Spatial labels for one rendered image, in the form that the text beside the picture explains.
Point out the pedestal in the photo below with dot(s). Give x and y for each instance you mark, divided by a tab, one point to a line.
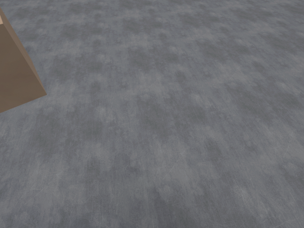
19	81

